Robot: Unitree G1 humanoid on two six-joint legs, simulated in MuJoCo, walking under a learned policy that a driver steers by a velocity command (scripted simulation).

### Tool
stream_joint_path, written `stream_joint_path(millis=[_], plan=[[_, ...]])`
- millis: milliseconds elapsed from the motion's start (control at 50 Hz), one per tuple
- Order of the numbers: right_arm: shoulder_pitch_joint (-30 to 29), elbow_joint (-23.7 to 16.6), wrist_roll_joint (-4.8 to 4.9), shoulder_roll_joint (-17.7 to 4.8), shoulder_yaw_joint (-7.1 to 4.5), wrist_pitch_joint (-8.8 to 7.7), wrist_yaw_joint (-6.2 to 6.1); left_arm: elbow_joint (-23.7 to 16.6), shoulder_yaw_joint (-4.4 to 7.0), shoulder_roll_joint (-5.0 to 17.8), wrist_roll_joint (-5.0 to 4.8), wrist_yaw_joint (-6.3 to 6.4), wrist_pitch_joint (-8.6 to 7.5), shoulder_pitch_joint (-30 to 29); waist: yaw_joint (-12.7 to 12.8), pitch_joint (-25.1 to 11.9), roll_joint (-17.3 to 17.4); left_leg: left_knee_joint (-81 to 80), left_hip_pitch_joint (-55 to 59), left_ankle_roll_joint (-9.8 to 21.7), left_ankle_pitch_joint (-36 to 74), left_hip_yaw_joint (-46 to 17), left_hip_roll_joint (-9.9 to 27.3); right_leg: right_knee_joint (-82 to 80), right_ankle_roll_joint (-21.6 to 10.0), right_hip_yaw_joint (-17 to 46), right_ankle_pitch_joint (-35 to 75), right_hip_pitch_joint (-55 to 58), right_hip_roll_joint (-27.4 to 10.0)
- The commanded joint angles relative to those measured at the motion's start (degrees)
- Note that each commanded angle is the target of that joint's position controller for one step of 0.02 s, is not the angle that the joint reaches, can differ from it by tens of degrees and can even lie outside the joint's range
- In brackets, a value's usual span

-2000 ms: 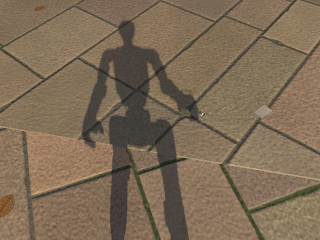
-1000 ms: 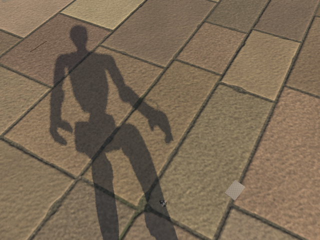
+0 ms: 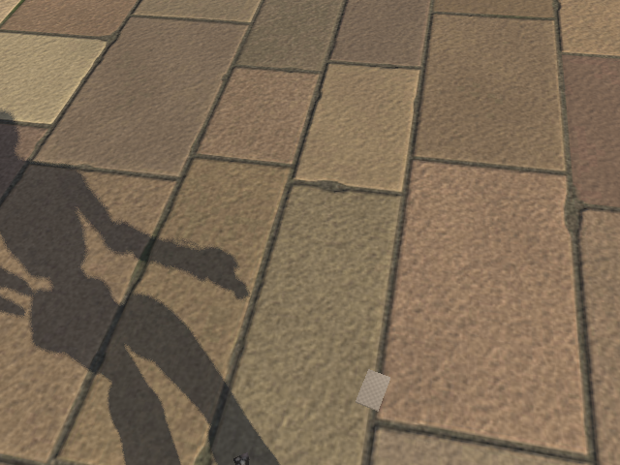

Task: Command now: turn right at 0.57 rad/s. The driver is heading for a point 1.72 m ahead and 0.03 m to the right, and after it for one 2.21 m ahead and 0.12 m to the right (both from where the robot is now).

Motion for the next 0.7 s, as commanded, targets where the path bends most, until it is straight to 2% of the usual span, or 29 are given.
stream_joint_path(millis=[20, 80, 100, 120, 140, 160, 180, 200, 220, 240, 260, 300, 360, 400, 460, 500, 520, 540, 560, 580, 600, 620, 640, 660, 700], plan=[[-2.4, -4.1, 0.23, -4.8, -0.74, -1.61, 0.61, -3.9, 2.76, 10.8, 0.01, -0.09, 0.01, -1.0, 0.6, -6.3, -9.9, -4.4, -0.8, 0.2, -1.6, -0.1, -0.9, -4.1, -10.0, 17.3, 18.7, 8.3, -14.0], [0.5, -3.6, 0.41, -5.3, -0.76, -2.51, 1.46, -5.0, 2.55, 10.6, -0.43, -0.09, 0.66, -3.3, -0.8, -7.5, -10.3, -12.5, 4.6, 1.3, 0.2, 0.2, -1.6, -1.3, -8.8, 20.2, 24.1, 8.6, -12.8], [2.7, -3.0, 0.39, -5.5, -0.86, -2.79, 1.77, -5.6, 2.38, 10.3, -0.82, 0.09, 0.98, -4.6, -2.3, -7.7, -10.0, -18.9, 8.5, 1.9, 5.0, 0.8, -1.7, 0.1, -7.3, 20.1, 22.9, 7.7, -11.3], [4.9, -2.3, 0.18, -6.3, -1.18, -2.94, 1.96, -6.1, 2.11, 9.7, -1.05, 0.35, 1.24, -5.2, -3.4, -7.9, -9.0, -25.1, 14.2, 3.0, 12.7, 0.7, 0.0, 2.0, -4.9, 19.1, 17.9, 4.9, -9.2], [6.5, -2.2, -0.74, -9.8, -1.92, -2.72, 1.72, -6.4, 1.39, 7.1, -0.45, 0.41, 1.29, -3.1, -2.3, -10.1, -1.5, -26.3, 22.3, 6.3, 19.3, -7.0, 9.5, 10.1, -1.9, 14.4, 4.2, -1.7, -4.9], [4.5, -2.9, -1.78, -13.6, -2.33, -1.94, 1.2, -6.9, 0.97, 4.7, -0.43, 0.15, 0.8, 1.1, 1.9, -8.5, 13.7, -25.5, 27.0, 15.0, 36.0, -19.8, 20.3, 20.5, 1.7, 4.2, -23.0, -14.7, 5.5], [4.7, -3.6, -2.72, -11.3, -1.81, -1.96, 1.3, -6.7, 2.39, 10.0, 0.15, -0.12, 0.15, 1.2, 0.3, -8.5, 13.1, -26.5, 23.5, 22.0, 36.3, -25.2, 26.6, 33.9, 4.3, 2.5, -27.3, -18.2, 2.1], [2.2, -4.8, -2.37, -8.3, -0.9, -2.06, 1.07, -5.6, 3.63, 13.2, -0.45, -0.3, 0.24, 1.3, 0.8, -6.8, 8.0, -26.3, 21.4, 21.1, 32.7, -19.3, 23.5, 39.9, 5.2, 2.4, -22.7, -18.0, -0.2], [-0.3, -5.2, -1.66, -6.7, -0.47, -1.87, 0.83, -4.6, 3.86, 12.6, -0.59, -0.26, 0.82, 1.6, 1.6, -5.3, 6.3, -25.8, 20.1, 18.0, 28.1, -13.2, 19.1, 41.9, 6.2, 1.3, -18.7, -18.4, -1.1], [-1.1, -5.6, -0.89, -5.8, -0.09, -1.7, 0.57, -4.3, 3.67, 11.3, -0.51, -0.15, 1.49, 1.6, 1.2, -4.3, 6.2, -26.0, 19.9, 16.4, 25.1, -9.6, 16.8, 43.4, 7.2, 0.7, -15.7, -19.3, -1.5], [-0.8, -5.4, -0.65, -5.9, 0.13, -1.48, 0.26, -4.7, 3.21, 9.7, -0.62, -0.39, 1.87, 1.1, 0.6, -3.4, 6.7, -26.3, 19.4, 16.4, 25.7, -7.1, 15.7, 43.9, 8.0, -0.3, -13.5, -19.7, -1.7], [1.7, -4.8, -1.02, -6.8, 0.02, -0.93, -0.35, -6.6, 2.39, 7.5, -1.11, -0.77, 1.81, -1.7, -1.1, -2.9, 7.9, -27.3, 20.8, 17.0, 26.5, -3.3, 14.6, 39.4, 8.8, -3.4, -10.9, -20.4, -2.7], [4.7, -4.4, -1.13, -8.7, -0.51, -0.36, -0.64, -8.8, 1.43, 6.1, -0.72, -1.18, 1.49, -4.6, -3.4, -5.1, 8.3, -27.0, 25.3, 18.3, 28.8, -2.0, 16.6, 30.4, 9.4, -4.8, -10.9, -18.7, -4.9], [4.0, -4.5, -0.76, -10.2, -0.88, -0.12, -0.04, -9.3, 0.74, 5.1, -0.25, -1.55, 1.34, -4.5, -3.4, -6.0, 8.6, -26.7, 23.2, 18.3, 30.4, -0.2, 16.9, 24.0, 8.7, -6.5, -11.6, -12.8, -5.3], [3.8, -4.3, 0.15, -11.2, -0.98, 0.0, 1.03, -8.8, 0.85, 6.1, -0.21, -1.95, 1.5, -2.9, -3.0, -5.8, 9.4, -25.5, 21.3, 17.9, 30.5, 0.5, 17.3, 15.3, 7.2, -9.0, -9.9, -6.2, -4.2], [2.8, -3.9, 1.18, -11.1, -0.63, 0.04, 1.38, -7.5, 0.98, 5.9, -0.08, -2.3, 1.62, -0.1, -0.9, -5.6, 8.7, -22.3, 19.6, 15.9, 27.9, 1.3, 16.7, 3.7, 5.0, -10.3, -2.2, 0.3, -3.2], [3.5, -3.2, 1.51, -9.7, -0.06, -0.05, 1.48, -6.5, 1.23, 6.3, 0.05, -2.35, 1.63, 2.0, 0.1, -5.7, 7.5, -19.7, 16.8, 13.4, 24.9, 2.4, 15.4, -3.7, 3.3, -10.3, 3.9, 6.4, -2.6], [6.9, -1.8, 0.49, -6.9, 0.93, -0.49, 1.89, -6.5, 1.71, 8.5, 0.08, -1.93, 1.69, 3.0, -0.2, -7.4, 1.9, -14.6, 11.5, 8.8, 17.1, 5.5, 12.8, -6.5, 1.5, -4.6, 14.3, 14.8, -6.5], [7.9, -3.3, -3.06, -1.9, 2.88, -1.04, 2.67, -7.9, 2.24, 13.3, 0.79, -0.89, 1.82, 3.2, -2.4, -10.8, -15.4, -0.5, 0.5, 2.7, -10.3, 10.8, 7.0, -4.0, -4.2, 12.2, 38.3, 23.1, -21.6], [4.4, -4.3, -1.44, -4.8, 1.83, -0.81, 1.98, -8.1, 1.09, 10.5, 2.31, -1.55, 0.77, 2.3, 0.3, -11.2, -14.0, 7.3, -0.9, 1.0, -19.9, 5.9, 4.7, -4.8, -14.7, 15.6, 36.3, 14.1, -26.6], [3.4, -4.0, -0.08, -8.0, 0.9, -0.3, 1.44, -7.7, 0.83, 9.3, 2.47, -2.13, -0.32, 0.5, 0.3, -8.2, -10.3, 11.8, -1.1, 0.8, -18.3, 4.4, 5.4, -6.5, -14.8, 12.5, 28.8, 10.7, -23.2], [3.7, -3.4, 0.16, -8.2, 0.56, 0.07, 1.2, -6.9, 0.59, 8.3, 2.11, -2.2, -1.08, -1.6, -0.6, -6.1, -10.2, 12.8, -1.9, 0.9, -15.0, 3.6, 5.7, -7.0, -11.8, 8.9, 23.1, 9.6, -19.6], [4.7, -2.1, 0.0, -8.0, 0.31, 0.57, 0.7, -6.7, 0.49, 8.1, 1.72, -2.11, -1.44, -3.2, -1.0, -5.2, -9.7, 13.0, -2.3, 0.8, -12.4, 3.3, 5.8, -7.2, -9.7, 7.0, 20.0, 9.1, -17.7], [5.5, -1.7, -0.37, -8.1, 0.17, 0.95, 0.38, -6.4, 0.23, 7.7, 1.38, -1.96, -1.73, -4.5, -1.5, -4.3, -9.7, 13.4, -1.1, 0.4, -9.4, 3.0, 5.7, -7.3, -9.2, 5.7, 22.4, 7.3, -17.1], [7.2, -0.9, -0.27, -6.5, 0.47, 0.92, 0.37, -5.4, -0.52, 5.6, 1.48, -1.59, -1.99, -5.1, -2.5, -5.3, -9.0, 11.3, 2.3, -0.1, -5.7, 3.3, 5.2, -7.3, -9.1, 3.0, 24.4, 6.3, -15.5]])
